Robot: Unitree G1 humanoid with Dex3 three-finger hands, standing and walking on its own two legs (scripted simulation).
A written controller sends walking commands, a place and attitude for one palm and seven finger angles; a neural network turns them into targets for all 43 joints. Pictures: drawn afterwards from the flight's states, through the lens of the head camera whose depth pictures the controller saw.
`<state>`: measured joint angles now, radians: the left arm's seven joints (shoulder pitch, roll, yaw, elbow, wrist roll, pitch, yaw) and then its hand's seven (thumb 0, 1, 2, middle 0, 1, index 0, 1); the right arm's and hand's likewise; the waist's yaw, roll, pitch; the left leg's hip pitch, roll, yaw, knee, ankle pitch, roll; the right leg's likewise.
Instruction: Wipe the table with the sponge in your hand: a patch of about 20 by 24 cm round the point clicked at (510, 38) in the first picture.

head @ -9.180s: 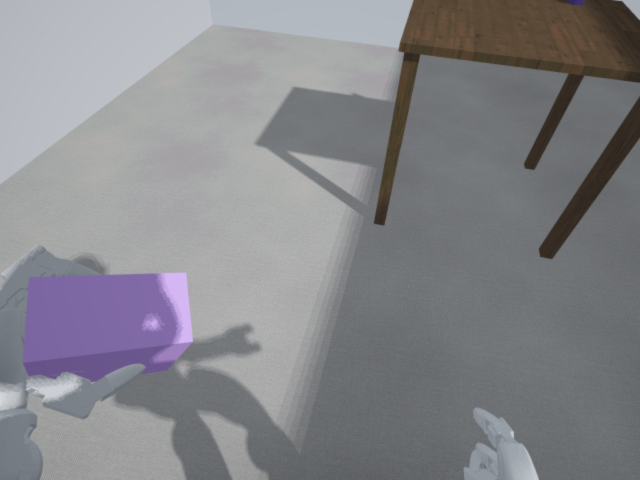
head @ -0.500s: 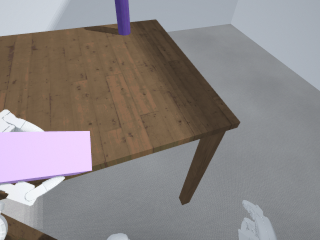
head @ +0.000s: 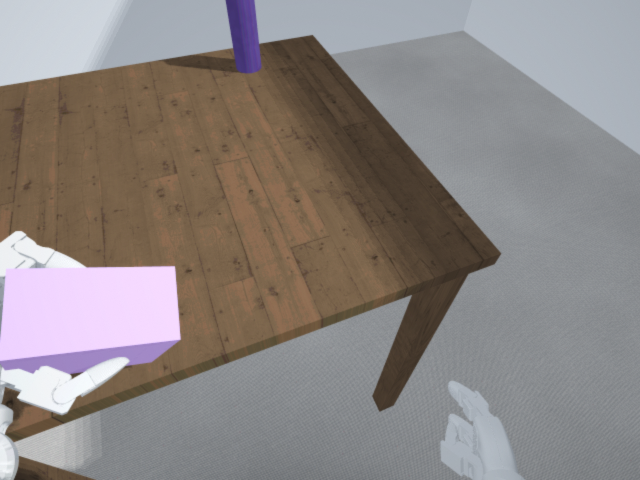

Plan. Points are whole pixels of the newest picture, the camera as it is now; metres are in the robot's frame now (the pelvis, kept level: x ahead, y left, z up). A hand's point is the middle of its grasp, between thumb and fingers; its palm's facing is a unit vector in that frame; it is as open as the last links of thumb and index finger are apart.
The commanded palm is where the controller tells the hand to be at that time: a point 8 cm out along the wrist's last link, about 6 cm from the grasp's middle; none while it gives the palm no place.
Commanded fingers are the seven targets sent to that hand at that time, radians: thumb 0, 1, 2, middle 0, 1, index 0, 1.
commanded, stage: come to a stop and stand still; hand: left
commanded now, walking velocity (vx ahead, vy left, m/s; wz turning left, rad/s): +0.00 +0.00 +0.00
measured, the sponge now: (117, 322) +0.23 +0.21 +0.14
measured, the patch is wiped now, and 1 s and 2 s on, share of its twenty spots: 0.00 0.00 0.00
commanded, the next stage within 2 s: look again from close up in 1.30 s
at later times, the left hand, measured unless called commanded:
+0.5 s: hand (6, 354) +0.19 +0.29 +0.14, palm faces +0.39 -0.83 -0.40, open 10.5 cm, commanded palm +0.12 +0.31 +0.18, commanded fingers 0.00 0.10 1.30 -1.20 -1.60 -1.20 -1.60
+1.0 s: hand (28, 332) +0.21 +0.28 +0.15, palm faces +0.38 -0.85 -0.37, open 10.5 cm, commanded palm +0.15 +0.31 +0.18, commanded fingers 0.00 0.10 1.30 -1.20 -1.60 -1.20 -1.60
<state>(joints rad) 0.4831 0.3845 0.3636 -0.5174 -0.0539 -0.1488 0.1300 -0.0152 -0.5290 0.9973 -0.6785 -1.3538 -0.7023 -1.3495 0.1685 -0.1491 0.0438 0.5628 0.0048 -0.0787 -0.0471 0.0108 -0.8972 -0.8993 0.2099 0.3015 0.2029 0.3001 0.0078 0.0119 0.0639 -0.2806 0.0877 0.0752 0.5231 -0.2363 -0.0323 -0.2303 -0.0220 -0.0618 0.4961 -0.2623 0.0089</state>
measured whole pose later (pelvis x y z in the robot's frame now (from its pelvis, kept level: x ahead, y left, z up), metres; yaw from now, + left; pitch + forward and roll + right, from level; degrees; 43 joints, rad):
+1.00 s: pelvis -0.01 +0.03 +0.00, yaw +0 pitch -2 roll -2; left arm 0.42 0.34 0.34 -0.54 -0.02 -0.16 0.13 -0.02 -0.53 1.00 -0.68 -1.35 -0.70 -1.35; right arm 0.15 -0.20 0.02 0.57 -0.01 -0.16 -0.02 0.01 -0.90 -0.90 0.21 0.30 0.20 0.30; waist 0.03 -0.03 0.13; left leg -0.26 0.05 0.07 0.50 -0.21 0.02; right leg -0.18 -0.05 -0.05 0.41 -0.20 0.05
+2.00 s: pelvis +0.00 +0.02 +0.00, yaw +1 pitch -3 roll +0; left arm 0.15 0.46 0.40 -0.36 -0.02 0.11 0.04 -0.02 -0.53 1.00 -0.67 -1.35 -0.70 -1.35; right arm 0.19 -0.22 0.04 0.64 0.01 -0.10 -0.01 0.01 -0.90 -0.90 0.21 0.30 0.20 0.30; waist 0.07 0.01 0.03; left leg -0.21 0.03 0.06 0.47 -0.21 0.00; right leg -0.16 -0.06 -0.04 0.46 -0.25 0.04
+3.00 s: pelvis +0.03 +0.00 +0.00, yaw +2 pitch +0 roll +0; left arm 0.35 0.66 0.21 -0.65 0.41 0.26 -0.04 -0.02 -0.52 1.01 -0.67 -1.34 -0.70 -1.34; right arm 0.12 -0.27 0.01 0.56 0.04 -0.03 -0.10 0.01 -0.90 -0.90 0.20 0.30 0.20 0.30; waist 0.12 0.10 -0.01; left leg -0.24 0.04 0.03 0.50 -0.26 -0.03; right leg -0.19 -0.05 -0.07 0.51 -0.33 0.01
